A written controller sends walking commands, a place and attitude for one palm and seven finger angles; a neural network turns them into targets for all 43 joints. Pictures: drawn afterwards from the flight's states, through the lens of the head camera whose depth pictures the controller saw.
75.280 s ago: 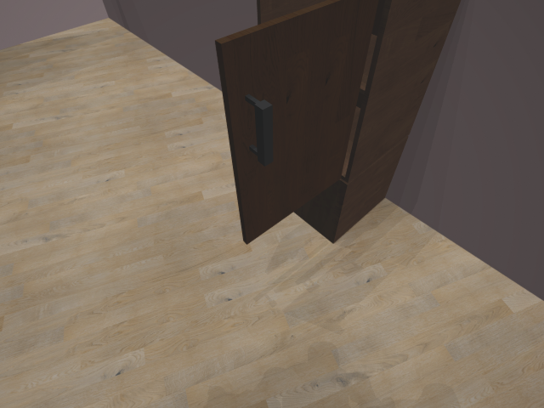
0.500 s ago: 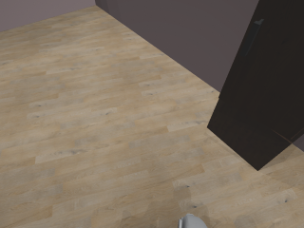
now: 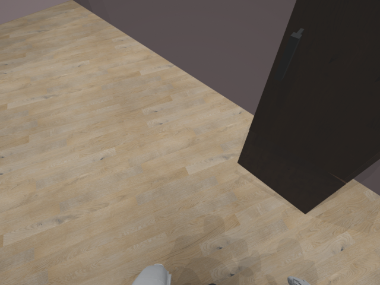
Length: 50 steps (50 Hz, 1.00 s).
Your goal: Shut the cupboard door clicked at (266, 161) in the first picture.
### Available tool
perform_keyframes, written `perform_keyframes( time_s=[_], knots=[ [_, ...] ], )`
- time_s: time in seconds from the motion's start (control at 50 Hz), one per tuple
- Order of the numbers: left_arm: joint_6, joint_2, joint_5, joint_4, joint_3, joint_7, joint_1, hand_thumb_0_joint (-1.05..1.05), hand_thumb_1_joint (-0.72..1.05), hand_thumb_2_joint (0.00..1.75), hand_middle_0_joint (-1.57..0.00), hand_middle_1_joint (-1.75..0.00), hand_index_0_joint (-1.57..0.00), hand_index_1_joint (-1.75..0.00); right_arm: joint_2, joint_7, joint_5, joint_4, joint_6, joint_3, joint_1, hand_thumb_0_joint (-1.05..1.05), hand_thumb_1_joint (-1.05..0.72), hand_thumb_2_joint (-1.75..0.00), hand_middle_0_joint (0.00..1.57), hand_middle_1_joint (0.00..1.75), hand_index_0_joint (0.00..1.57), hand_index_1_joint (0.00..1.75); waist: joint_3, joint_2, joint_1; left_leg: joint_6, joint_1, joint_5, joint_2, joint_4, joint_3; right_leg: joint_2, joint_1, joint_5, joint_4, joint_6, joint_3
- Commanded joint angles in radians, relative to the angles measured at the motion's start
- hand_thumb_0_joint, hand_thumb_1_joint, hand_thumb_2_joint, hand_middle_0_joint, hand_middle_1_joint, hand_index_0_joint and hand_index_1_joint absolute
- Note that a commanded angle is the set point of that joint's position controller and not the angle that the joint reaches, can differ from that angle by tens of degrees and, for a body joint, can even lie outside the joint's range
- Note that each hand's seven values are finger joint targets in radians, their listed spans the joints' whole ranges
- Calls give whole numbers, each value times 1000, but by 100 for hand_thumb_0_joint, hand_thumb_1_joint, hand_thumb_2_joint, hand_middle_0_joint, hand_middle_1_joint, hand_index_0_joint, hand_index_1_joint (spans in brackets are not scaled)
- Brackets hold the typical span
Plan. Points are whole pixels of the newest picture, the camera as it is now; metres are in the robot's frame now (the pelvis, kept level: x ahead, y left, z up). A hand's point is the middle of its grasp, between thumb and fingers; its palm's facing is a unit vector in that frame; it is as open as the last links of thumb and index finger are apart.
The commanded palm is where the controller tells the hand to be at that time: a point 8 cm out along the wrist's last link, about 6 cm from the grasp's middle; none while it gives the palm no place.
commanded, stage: turn to face it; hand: left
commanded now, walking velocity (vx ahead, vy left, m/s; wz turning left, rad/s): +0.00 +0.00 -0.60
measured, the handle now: (289, 55) +0.73 -0.22 +0.07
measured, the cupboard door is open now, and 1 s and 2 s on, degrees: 8 8 8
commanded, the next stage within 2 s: take the last steps up to it in 0.82 s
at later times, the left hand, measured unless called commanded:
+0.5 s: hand (117, 246) +0.20 +0.21 -0.15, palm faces -0.31 -0.91 -0.27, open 7.4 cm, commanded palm none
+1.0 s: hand (127, 258) +0.18 +0.18 -0.18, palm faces -0.43 -0.88 -0.17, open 7.4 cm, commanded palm none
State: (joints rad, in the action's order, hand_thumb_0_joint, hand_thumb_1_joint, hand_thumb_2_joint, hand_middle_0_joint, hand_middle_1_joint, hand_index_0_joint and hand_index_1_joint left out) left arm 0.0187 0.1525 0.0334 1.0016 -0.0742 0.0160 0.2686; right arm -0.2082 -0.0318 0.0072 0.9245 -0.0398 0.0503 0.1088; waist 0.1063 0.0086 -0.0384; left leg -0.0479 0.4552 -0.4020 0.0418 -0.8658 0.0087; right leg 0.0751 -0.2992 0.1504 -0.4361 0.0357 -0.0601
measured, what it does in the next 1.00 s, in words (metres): steps on the spot, turning right: left foot, then right foot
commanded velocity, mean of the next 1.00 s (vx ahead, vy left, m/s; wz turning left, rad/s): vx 0.03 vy -0.01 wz -0.38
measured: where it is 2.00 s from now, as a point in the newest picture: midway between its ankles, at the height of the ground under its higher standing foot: (220, 269)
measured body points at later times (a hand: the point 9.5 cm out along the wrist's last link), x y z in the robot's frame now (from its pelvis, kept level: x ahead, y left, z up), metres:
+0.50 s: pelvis +0.02 +0.03 +0.00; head +0.06 +0.01 +0.44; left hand +0.22 +0.25 -0.13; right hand -0.03 -0.22 -0.15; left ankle +0.05 +0.14 -0.74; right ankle -0.03 -0.09 -0.72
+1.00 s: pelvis +0.04 +0.04 +0.00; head +0.08 +0.05 +0.44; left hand +0.21 +0.23 -0.17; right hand -0.02 -0.19 -0.14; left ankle +0.10 +0.13 -0.74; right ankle -0.05 -0.06 -0.69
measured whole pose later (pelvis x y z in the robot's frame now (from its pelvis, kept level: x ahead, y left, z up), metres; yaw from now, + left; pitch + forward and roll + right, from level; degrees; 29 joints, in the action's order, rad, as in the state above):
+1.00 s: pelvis +0.04 +0.04 +0.00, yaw -28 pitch +0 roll -1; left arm 0.07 0.21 0.03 0.98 -0.07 -0.01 0.21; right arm -0.16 -0.03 0.03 0.94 -0.01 0.01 0.25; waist 0.05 -0.03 0.01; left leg 0.01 0.28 -0.29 0.07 -0.57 -0.09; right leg 0.01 -0.37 0.48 -0.92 -0.02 -0.02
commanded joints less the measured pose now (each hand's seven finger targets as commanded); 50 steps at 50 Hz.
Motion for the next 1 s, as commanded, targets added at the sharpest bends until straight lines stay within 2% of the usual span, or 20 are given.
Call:
perform_keyframes(
  time_s=[0.0,0.02,0.04,0.06,0.08,0.1,0.2,0.4,0.46,0.48,0.52,0.54,0.58,0.64,0.74,0.8,0.82,0.86,0.9,0.98],
  knots=[
    [-8,211,-6,-92,-50,5,-33,0,90,90,-20,-30,-20,-30,-55,-5,-4,-58,25,12,101,0,-90,-90,20,30,20,30,-161,-122,53,1,-180,72,-21,230,4,-251,21,-213,50,113,-293],
    [-2,203,-12,-103,-50,3,-60,0,90,90,-20,-30,-20,-30,-66,-8,-4,-45,34,13,150,0,-90,-90,20,30,20,30,-174,-106,79,4,-307,161,-20,359,-1,-216,-57,-149,17,75,-273],
    [2,169,-19,-120,-43,-1,-64,0,90,90,-20,-30,-20,-30,-114,-13,0,-40,45,18,190,0,-90,-90,20,30,20,30,-185,5,95,27,-408,161,80,484,81,-129,-154,24,-65,26,-202],
    [5,120,-28,-133,-34,-11,-37,0,90,90,-20,-30,-20,-30,-213,-15,17,-59,50,37,188,0,-90,-90,20,30,20,30,-176,295,86,113,-454,209,322,586,331,11,-290,329,-266,-37,-51],
    [10,145,-17,-145,-34,-15,-63,0,90,90,-20,-30,-20,-30,-236,-18,23,-76,37,43,175,0,-90,-90,20,30,20,30,-134,282,94,201,-357,243,431,622,387,-13,-289,462,-481,-62,15],
    [10,165,-12,-159,-38,-24,-70,0,90,90,-20,-30,-20,-30,-219,-19,23,-101,34,33,129,0,-90,-90,20,30,20,30,-81,167,67,235,-261,266,420,616,332,-62,-256,409,-574,-70,3],
    [32,154,-7,-129,-46,-49,-29,0,90,90,-20,-30,-20,-30,-154,-21,22,-123,43,10,60,0,-90,-90,20,30,20,30,-114,150,17,174,-316,483,260,542,41,-88,-275,256,-732,-106,56],
    [27,136,-8,-195,-14,-50,-173,0,90,90,-20,-30,-20,-30,-190,-3,26,-56,38,37,198,0,-90,-90,20,30,20,30,-146,206,90,182,-397,659,303,453,-62,-91,-130,279,-339,-86,142],
    [18,151,-11,-175,-15,-43,-97,0,90,90,-20,-30,-20,-30,-207,5,19,-57,33,42,162,0,-90,-90,20,30,20,30,-177,166,41,131,-332,586,296,363,-111,-78,44,111,-115,-57,156],
    [10,182,-8,-158,-19,-38,-42,0,90,90,-20,-30,-20,-30,-198,10,11,-59,31,41,155,0,-90,-90,20,30,20,30,-200,96,13,86,-261,490,262,278,-142,-101,167,-17,8,-42,122],
    [-9,347,-3,-123,-48,-10,60,0,90,90,-20,-30,-20,-30,-87,18,4,-119,23,13,89,0,-90,-90,20,30,20,30,-188,-296,-42,-9,127,-247,38,-103,-190,-469,345,-521,76,137,-311],
    [-8,340,-13,-119,-40,0,66,0,90,90,-20,-30,-20,-30,-110,10,2,-110,5,11,88,0,-90,-90,20,30,20,30,-189,-214,-39,2,117,-226,54,-224,-59,-484,271,-459,76,198,-284],
    [-5,281,-6,-144,-35,15,-47,0,90,90,-20,-30,-20,-30,-96,8,6,-85,1,14,118,0,-90,-90,20,30,20,30,-141,-259,17,-6,196,-124,64,-291,-19,-393,261,-353,80,175,-227],
    [-7,233,-9,-164,-18,12,-109,0,90,90,-20,-30,-20,-30,-99,15,9,-48,1,15,153,0,-90,-90,20,30,20,30,-147,-172,51,-20,87,-14,53,-235,-37,-310,178,-394,55,132,-92],
    [-4,245,-2,-141,-28,7,-89,0,90,90,-20,-30,-20,-30,-69,11,6,-43,7,9,152,0,-90,-90,20,30,20,30,-122,-150,40,-16,-29,-22,16,37,-67,-308,127,-305,51,144,-137],
    [3,227,-9,-129,-28,4,-118,0,90,90,-20,-30,-20,-30,-63,4,5,-16,20,6,228,0,-90,-90,20,30,20,30,-115,-149,81,-6,-210,153,2,307,-70,-270,29,-184,-10,88,-138],
    [9,201,-17,-130,-21,2,-118,0,90,90,-20,-30,-20,-30,-85,3,7,2,30,8,259,0,-90,-90,20,30,20,30,-119,-74,90,5,-313,239,20,415,-47,-221,-47,-98,-56,47,-109],
    [19,112,-28,-139,-6,-5,-57,0,90,90,-20,-30,-20,-30,-218,-8,25,-9,42,28,274,0,-90,-90,20,30,20,30,-139,314,74,158,-334,400,344,559,297,-47,-148,360,-326,-48,66],
    [30,129,-14,-133,-12,-9,-80,0,90,90,-20,-30,-20,-30,-194,-14,32,-27,40,16,204,0,-90,-90,20,30,20,30,-85,248,61,217,-181,208,349,627,292,-80,-127,415,-551,-40,10],
    [19,111,-5,-108,-9,-40,-98,0,90,90,-20,-30,-20,-30,-158,-14,38,-17,47,7,197,0,-90,-90,20,30,20,30,-80,174,68,179,-286,132,266,627,148,-92,-193,314,-527,-52,68]
  ],
)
